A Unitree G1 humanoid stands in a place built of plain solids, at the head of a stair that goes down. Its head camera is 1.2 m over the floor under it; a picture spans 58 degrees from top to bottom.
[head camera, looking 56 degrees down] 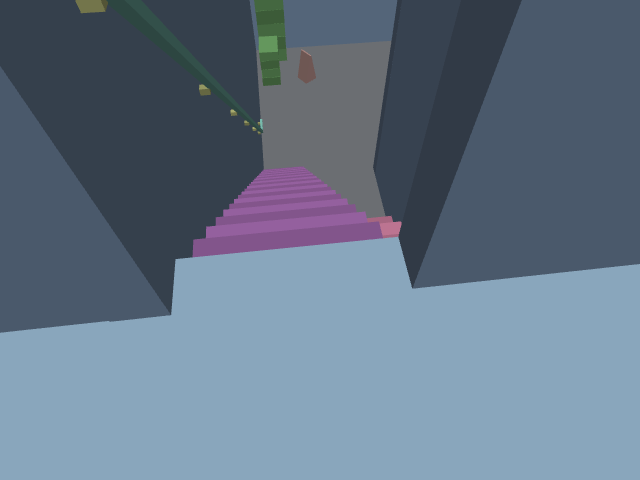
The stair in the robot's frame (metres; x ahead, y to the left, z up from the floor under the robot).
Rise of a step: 0.20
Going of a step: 0.21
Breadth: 0.74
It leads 7 degrees to the left of straight ahead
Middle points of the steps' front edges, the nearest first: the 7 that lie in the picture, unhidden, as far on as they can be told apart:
0.78 0.10 0.00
0.99 0.13 -0.20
1.20 0.15 -0.40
1.41 0.18 -0.61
1.61 0.20 -0.81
1.82 0.23 -1.02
2.03 0.25 -1.22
